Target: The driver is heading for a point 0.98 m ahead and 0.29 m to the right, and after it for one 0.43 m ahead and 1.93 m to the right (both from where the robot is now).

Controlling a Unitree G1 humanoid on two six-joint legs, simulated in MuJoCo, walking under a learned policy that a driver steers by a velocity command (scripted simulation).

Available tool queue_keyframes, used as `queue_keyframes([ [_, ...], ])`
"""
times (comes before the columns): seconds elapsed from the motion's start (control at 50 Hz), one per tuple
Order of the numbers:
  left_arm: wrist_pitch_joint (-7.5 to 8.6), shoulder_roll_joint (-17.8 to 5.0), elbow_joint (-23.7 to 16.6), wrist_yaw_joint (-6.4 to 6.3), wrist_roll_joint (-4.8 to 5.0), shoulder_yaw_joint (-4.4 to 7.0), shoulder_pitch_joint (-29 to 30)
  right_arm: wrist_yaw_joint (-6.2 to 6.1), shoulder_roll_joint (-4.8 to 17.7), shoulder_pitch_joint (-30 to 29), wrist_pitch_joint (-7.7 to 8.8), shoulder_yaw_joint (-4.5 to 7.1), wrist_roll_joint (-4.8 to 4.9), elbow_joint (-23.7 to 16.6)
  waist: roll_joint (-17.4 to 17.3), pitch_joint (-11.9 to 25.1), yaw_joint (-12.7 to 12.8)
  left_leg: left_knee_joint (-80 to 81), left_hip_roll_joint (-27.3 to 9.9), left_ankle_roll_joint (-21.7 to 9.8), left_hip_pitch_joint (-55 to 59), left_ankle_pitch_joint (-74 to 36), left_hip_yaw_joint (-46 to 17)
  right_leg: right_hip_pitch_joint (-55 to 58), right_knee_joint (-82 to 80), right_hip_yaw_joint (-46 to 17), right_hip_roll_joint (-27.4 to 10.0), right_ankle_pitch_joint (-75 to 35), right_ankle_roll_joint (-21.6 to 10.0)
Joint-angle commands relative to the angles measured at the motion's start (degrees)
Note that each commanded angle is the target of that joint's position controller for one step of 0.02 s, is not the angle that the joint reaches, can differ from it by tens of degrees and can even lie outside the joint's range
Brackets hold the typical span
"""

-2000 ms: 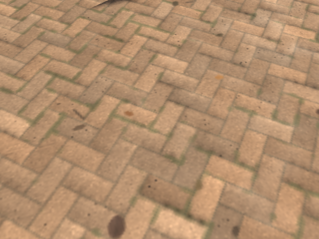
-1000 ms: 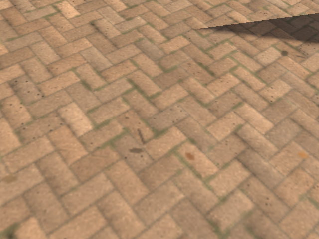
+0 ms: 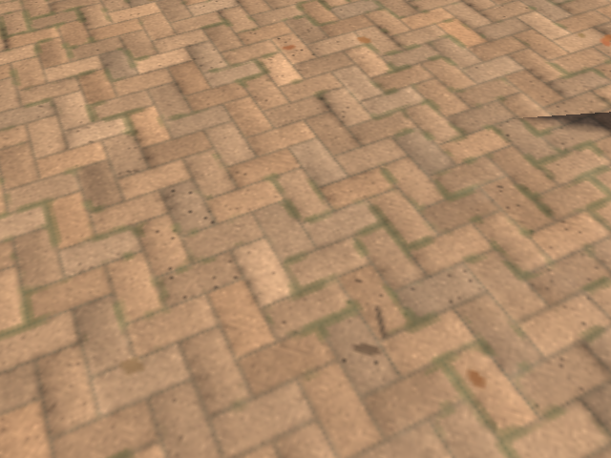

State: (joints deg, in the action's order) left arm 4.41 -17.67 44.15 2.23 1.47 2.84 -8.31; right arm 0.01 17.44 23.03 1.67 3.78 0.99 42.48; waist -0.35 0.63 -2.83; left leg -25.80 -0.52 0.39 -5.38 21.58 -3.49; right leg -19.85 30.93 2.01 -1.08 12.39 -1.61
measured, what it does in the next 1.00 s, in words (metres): walks ahead: left foot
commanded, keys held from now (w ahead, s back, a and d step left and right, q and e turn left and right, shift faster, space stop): w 0.54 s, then w+e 0.46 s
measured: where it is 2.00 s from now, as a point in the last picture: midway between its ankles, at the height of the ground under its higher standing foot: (389, 265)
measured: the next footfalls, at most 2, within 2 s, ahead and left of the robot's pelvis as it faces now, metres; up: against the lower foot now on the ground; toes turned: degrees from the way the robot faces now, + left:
left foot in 0.50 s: +0.43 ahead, +0.12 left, +0.00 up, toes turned +1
right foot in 1.06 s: +0.71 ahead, -0.15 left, +0.00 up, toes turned -16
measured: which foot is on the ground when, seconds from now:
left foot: down 0.00-0.00, up 0.02-0.48, down 0.50-1.00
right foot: down 0.00-0.52, up 0.54-1.00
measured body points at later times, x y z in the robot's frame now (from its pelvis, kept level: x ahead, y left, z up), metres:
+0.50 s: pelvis +0.24 +0.01 -0.01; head +0.29 +0.01 +0.44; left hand +0.20 +0.29 -0.13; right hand +0.50 -0.20 -0.07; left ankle +0.39 +0.11 -0.73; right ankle +0.05 -0.10 -0.73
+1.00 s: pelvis +0.53 -0.01 +0.00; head +0.56 -0.02 +0.44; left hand +0.77 +0.18 -0.09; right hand +0.50 -0.29 -0.13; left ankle +0.40 +0.12 -0.73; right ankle +0.67 -0.15 -0.71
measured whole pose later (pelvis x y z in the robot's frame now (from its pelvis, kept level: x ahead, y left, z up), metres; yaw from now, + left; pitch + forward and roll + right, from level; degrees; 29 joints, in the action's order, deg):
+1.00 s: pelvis +0.53 -0.01 +0.00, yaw -12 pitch +2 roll +3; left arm 2.2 -14.9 39.3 3.1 1.2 1.9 -5.9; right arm -0.2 16.5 17.6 3.9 3.8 0.6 48.1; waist 2.0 -2.5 -4.1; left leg -13.4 1.7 0.1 6.3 20.9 13.4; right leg -35.2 35.6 1.1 -4.1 1.9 -2.7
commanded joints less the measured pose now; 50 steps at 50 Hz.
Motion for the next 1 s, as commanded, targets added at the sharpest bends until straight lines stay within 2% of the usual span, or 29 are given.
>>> queue_keyframes([
  [0.02, 0.65, -16.7, 1.1, -0.7, -0.89, 4.32, -18.0, -0.21, 0.2, -4.9, 2.19, -0.77, -0.49, -8.2, 18.7, 4.4, 8.9, -30.3, 2.3, -1.5, -34.1, 8.2, 3.8, 30.0, -16.1, -35.3, -19.7, 21.4, -12.1],
  [0.04, 1.17, -13.3, 0.7, -0.25, -1.34, 3.32, -16.7, -0.7, 5.2, -5.7, 2.98, 0.54, 0.85, -8.3, 13.8, 2.9, 8.9, -40.5, 1.2, -1.3, -39.9, 10.8, -2.3, 27.5, -21.5, -46.1, -21.9, 32.5, -15.2],
  [0.06, 1.42, -10.1, 0.1, -0.31, -1.23, 2.29, -13.2, -0.53, 7.5, -7.4, 3.23, 1.29, 1.77, -8.2, 10.7, -2.1, 7.3, -43.2, -1.8, -2.5, -43.6, 5.6, -2.8, 24.5, -21.2, -40.5, -21.0, 31.4, -13.7],
  [0.08, 1.51, -8.2, -0.5, -0.39, -1.53, 1.73, -10.8, -0.44, 7.0, -7.9, 3.24, 1.17, 1.37, -7.4, 8.1, -3.3, 6.2, -42.7, -3.7, -3.1, -42.9, 0.6, -1.8, 22.1, -20.7, -34.0, -18.1, 25.0, -12.2],
  [0.1, 1.4, -7.0, -0.8, -0.44, -1.79, 1.34, -9.2, -0.35, 6.2, -8.6, 3.32, 1.11, 0.41, -7.0, 6.1, -3.9, 5.5, -40.6, -5.0, -3.1, -42.1, -3.2, -1.6, 20.0, -20.9, -29.1, -15.8, 18.1, -11.2],
  [0.12, 1.39, -6.3, -1.1, -0.61, -2.1, 1.02, -8.3, -0.16, 5.5, -8.6, 3.18, 1.18, -0.06, -6.7, 6.1, -3.9, 4.5, -38.3, -6.2, -2.9, -39.5, -6.4, -1.7, 17.7, -21.6, -24.6, -13.7, 12.5, -10.2],
  [0.18, 1.7, -6.1, -0.8, -1.08, -1.54, 0.96, -9.1, 0.21, 3.7, -9.4, 2.58, 0.87, -0.5, -6.6, 5.2, -3.4, 4.1, -33.6, -6.3, -0.9, -37.9, -12.9, 0.2, 16.3, -23.7, -16.9, -11.2, -0.5, -10.5],
  [0.22, 1.53, -6.5, -0.1, -1.45, -1.27, 1.07, -10.3, 0.13, 2.8, -12.4, 2.59, 0.53, -0.69, -7.6, 3.7, -3.9, 4.7, -27.4, -6.2, 0.4, -38.7, -16.7, 1.0, 16.9, -24.1, -13.3, -10.5, -8.0, -10.5],
  [0.28, 0.93, -7.1, 1.0, -2.01, -1.0, 1.09, -12.4, 0.75, 0.7, -18.3, 3.23, -0.43, -0.44, -9.2, 4.2, -4.6, 6.6, -16.0, -4.9, 0.9, -35.3, -24.0, 2.7, 16.1, -24.3, -8.2, -8.8, -13.5, -9.3],
  [0.36, 0.1, -7.9, 2.9, -2.28, -0.53, 1.23, -16.5, 2.32, 0.3, -25.4, 3.96, -0.93, 0.2, -11.2, 3.5, -6.8, 8.8, -7.1, -3.1, 0.1, -32.9, -27.7, 4.0, 18.5, -23.7, -7.2, -10.6, -14.1, -9.4],
  [0.42, -0.77, -8.6, 3.9, -2.47, -0.24, 1.62, -17.4, 3.35, 1.4, -27.5, 4.36, -0.68, 0.36, -12.3, 4.2, -7.0, 7.8, -3.6, -2.1, -2.2, -32.6, -23.7, 3.7, 24.0, -20.5, -7.4, -13.1, -20.3, -8.6],
  [0.46, -1.22, -10.0, 3.8, -2.76, -0.33, 2.14, -16.7, 3.36, 3.5, -24.2, 4.34, 0.15, 0.12, -11.7, 5.8, -3.6, 4.9, -2.9, 0.2, -4.2, -26.1, -19.2, 5.1, 26.8, -14.8, -6.8, -13.4, -35.9, -7.5],
  [0.48, -1.56, -10.6, 3.7, -2.89, -0.46, 2.34, -16.0, 2.96, 5.3, -18.7, 4.18, 1.08, 0.02, -10.3, 6.5, 0.5, 1.6, -2.6, 2.0, -5.8, -18.3, -18.1, 6.5, 26.9, -7.9, -5.6, -12.4, -46.3, -6.8],
  [0.5, -1.89, -10.0, 3.3, -3.09, -0.75, 2.01, -15.2, 2.26, 7.7, -9.6, 3.94, 2.29, 0.0, -7.8, 6.0, 6.6, -3.3, -1.9, 1.9, -7.8, -4.6, -20.3, 6.8, 22.4, 3.2, -3.6, -10.0, -48.8, -5.1],
  [0.52, -1.72, -7.0, 1.6, -3.29, -2.26, 0.79, -15.7, 1.38, 11.5, 1.1, 3.42, 3.23, -0.78, -5.7, -0.5, 16.0, -6.5, -5.6, -9.4, -11.3, 15.4, -21.3, -5.7, 8.5, 21.4, -2.4, -6.8, -29.7, -3.4],
  [0.54, -0.56, 0.7, 1.1, -2.57, -1.66, -1.35, -24.3, 1.97, 14.1, 1.8, 3.56, 3.45, -0.95, -4.6, -16.2, 24.1, -0.6, 1.0, -22.1, -20.4, 32.3, -5.9, -35.0, -13.1, 40.1, -5.5, 4.7, 18.5, -0.3],
  [0.56, 0.51, -6.1, 1.5, -2.13, 0.07, 0.09, -18.6, 1.74, 7.8, 1.4, 3.5, 2.06, -0.62, -5.1, -9.8, 20.5, -4.1, 6.7, -21.1, -17.7, 28.9, 1.2, -37.4, -19.4, 45.2, -11.7, 2.3, 20.2, -0.9],
  [0.58, 1.01, -8.3, -0.7, -1.88, 1.63, 0.92, -12.4, 1.4, 6.2, -2.6, 3.49, 1.39, -0.61, -5.0, -7.0, 10.6, -3.5, 8.3, -19.6, -15.3, 20.5, -1.7, -27.6, -22.3, 45.0, -10.0, -0.3, 15.3, -1.2],
  [0.6, 1.21, -7.5, -1.4, -2.11, 1.36, 0.7, -9.6, 1.34, 5.6, -6.2, 3.59, 1.11, -0.82, -4.9, -1.8, 5.6, -1.5, 10.0, -17.7, -14.2, 11.7, -8.8, -20.9, -20.4, 42.3, -8.5, -3.0, 10.1, -1.0],
  [0.62, 0.96, -6.9, -1.4, -2.2, 0.46, 0.95, -8.7, 1.49, 4.3, -8.8, 3.86, 0.86, -1.3, -4.8, -1.0, 2.3, 0.4, 11.9, -15.6, -13.7, 5.3, -13.6, -15.9, -18.5, 39.3, -8.3, -4.7, 6.9, -0.4],
  [0.64, 0.18, -6.2, -0.8, -2.16, 0.4, 1.11, -10.7, 1.51, 3.4, -10.2, 4.39, 0.67, -1.87, -4.5, -3.1, 1.9, 2.5, 13.9, -14.1, -13.2, 1.2, -15.7, -12.1, -14.7, 37.9, -9.0, -6.3, 4.6, -0.1],
  [0.68, -1.41, -4.0, 0.2, -2.35, 0.49, 0.88, -13.0, 1.59, 2.8, -11.3, 5.42, 0.82, -1.57, -3.3, -3.8, 0.7, 4.0, 17.2, -13.2, -13.5, -3.4, -17.9, -7.0, -12.3, 36.3, -8.7, -6.8, 3.1, 1.1],
  [0.72, -2.37, -3.2, -0.9, -2.68, 0.18, 0.86, -10.8, 1.45, 3.9, -11.4, 6.05, 1.21, -1.59, -1.8, -3.3, -2.2, 4.2, 19.4, -13.3, -13.4, -5.8, -20.5, -2.6, -15.1, 33.4, -9.3, -7.2, 0.2, 2.1],
  [0.76, -2.3, -3.1, -2.0, -2.7, -0.13, 0.93, -7.8, 1.05, 4.7, -10.7, 6.08, 1.46, -1.88, -0.7, -2.6, -3.6, 3.5, 20.0, -12.5, -12.9, -4.6, -23.1, 1.4, -18.3, 28.2, -10.0, -6.9, -6.0, 2.7],
  [0.84, -1.25, -1.6, -4.2, -1.17, -0.33, 0.28, -0.7, 0.27, 6.2, -9.8, 5.48, 1.62, -1.57, 0.4, -1.6, -4.8, 0.8, 20.3, -10.5, -10.5, -2.4, -25.9, 9.1, -16.4, 13.3, -5.3, -5.6, -18.1, 2.1],
  [0.88, -1.11, -0.8, -6.1, -0.41, -0.35, -0.14, 3.5, -0.01, 7.4, -7.2, 4.84, 1.91, -1.21, 1.7, -0.7, -5.8, -1.2, 19.7, -12.1, -10.4, 1.5, -26.7, 10.2, -17.7, 9.0, -3.7, -5.3, -18.8, 1.4],
  [0.92, -1.14, -0.9, -8.1, 0.32, -0.28, -0.17, 6.5, -0.15, 8.1, -5.3, 3.78, 2.22, -0.66, 2.7, -0.6, -6.5, -2.1, 17.7, -13.8, -10.0, 7.2, -28.9, 11.0, -20.5, 6.1, -2.6, -4.9, -16.1, 0.4],
  [0.96, -1.22, -1.5, -10.0, 1.08, -0.28, 0.06, 7.9, -0.39, 9.0, -4.8, 2.59, 2.53, -0.12, 3.2, -1.3, -6.3, -1.7, 14.3, -15.3, -9.2, 11.7, -35.3, 11.9, -21.2, 4.6, -0.9, -3.8, -11.0, -1.1],
  [1.0, -1.58, -3.2, -10.8, 1.47, -0.28, 1.01, 5.4, -0.91, 10.6, -6.1, 1.58, 2.97, 0.07, 2.8, -3.5, -3.0, 0.8, 7.1, -15.5, -7.8, 13.7, -53.6, 13.6, -15.4, 4.5, 2.4, -0.4, -4.8, -3.2],
])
